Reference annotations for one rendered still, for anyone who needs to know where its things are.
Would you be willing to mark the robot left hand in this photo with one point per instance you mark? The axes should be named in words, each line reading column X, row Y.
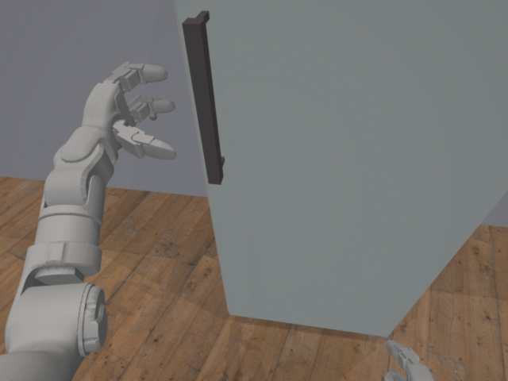
column 106, row 108

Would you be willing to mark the fridge door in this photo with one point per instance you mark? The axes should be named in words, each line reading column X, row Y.
column 364, row 142

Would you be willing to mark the robot left upper arm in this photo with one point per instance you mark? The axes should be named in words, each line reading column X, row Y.
column 53, row 328

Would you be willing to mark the robot right hand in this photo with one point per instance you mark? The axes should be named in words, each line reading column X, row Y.
column 409, row 362

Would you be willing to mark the handle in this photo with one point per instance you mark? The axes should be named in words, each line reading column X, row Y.
column 195, row 35

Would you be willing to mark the robot left forearm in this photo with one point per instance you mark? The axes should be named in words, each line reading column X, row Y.
column 66, row 249

